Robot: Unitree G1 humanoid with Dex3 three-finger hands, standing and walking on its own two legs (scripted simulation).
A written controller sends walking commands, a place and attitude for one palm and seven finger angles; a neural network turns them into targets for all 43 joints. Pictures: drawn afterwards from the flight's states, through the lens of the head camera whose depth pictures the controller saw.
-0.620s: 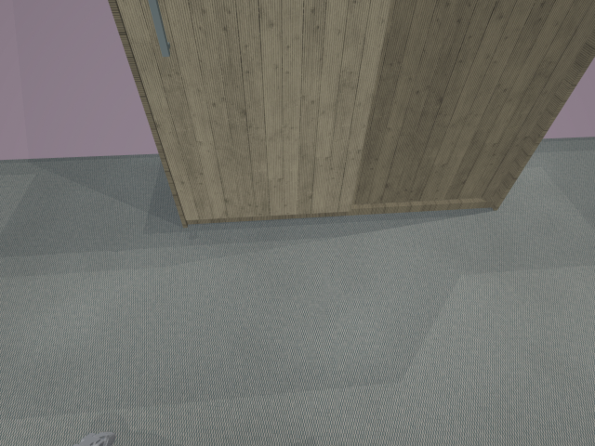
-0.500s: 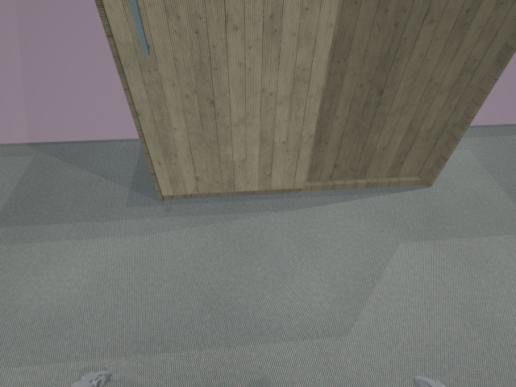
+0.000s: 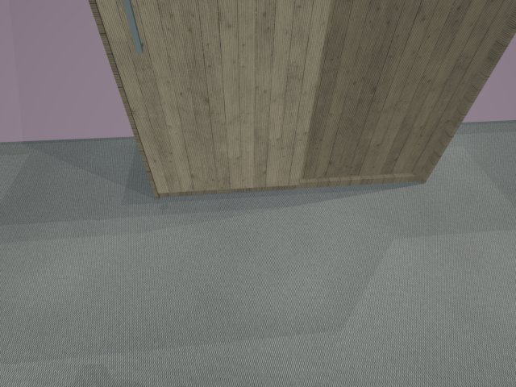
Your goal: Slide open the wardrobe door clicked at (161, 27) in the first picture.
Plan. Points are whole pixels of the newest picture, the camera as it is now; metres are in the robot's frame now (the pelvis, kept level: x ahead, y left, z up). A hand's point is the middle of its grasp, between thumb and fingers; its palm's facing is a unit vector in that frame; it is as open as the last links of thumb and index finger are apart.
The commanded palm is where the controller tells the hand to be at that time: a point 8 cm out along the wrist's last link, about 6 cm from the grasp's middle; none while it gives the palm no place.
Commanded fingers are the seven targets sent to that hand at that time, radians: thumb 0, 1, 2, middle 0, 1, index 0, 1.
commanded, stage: stand and wait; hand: left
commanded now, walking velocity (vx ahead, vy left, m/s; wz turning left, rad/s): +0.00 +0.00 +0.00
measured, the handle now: (130, 8) +1.09 +0.45 +0.14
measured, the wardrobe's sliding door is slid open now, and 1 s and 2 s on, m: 0.00 0.00 0.00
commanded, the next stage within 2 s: look at it before walking up in 0.24 s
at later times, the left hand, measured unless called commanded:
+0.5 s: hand out of the picture +0.07 +0.24 -0.15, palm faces -0.04 -0.94 -0.34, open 7.4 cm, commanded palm none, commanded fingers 0.00 0.90 0.90 -0.20 -0.30 -0.20 -0.30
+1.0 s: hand out of the picture +0.07 +0.24 -0.16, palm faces -0.03 -0.94 -0.33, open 7.4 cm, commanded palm none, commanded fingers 0.00 0.90 0.90 -0.20 -0.30 -0.20 -0.30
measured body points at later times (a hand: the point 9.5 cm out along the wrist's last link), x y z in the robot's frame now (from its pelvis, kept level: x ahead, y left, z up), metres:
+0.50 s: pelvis -0.01 +0.00 +0.00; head -0.01 -0.01 +0.45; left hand +0.07 +0.29 -0.13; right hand +0.06 -0.30 -0.13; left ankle +0.00 +0.12 -0.74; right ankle +0.00 -0.12 -0.74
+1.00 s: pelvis +0.00 +0.00 +0.00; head +0.00 +0.00 +0.45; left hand +0.07 +0.29 -0.13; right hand +0.07 -0.30 -0.13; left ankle +0.00 +0.12 -0.74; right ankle +0.00 -0.12 -0.74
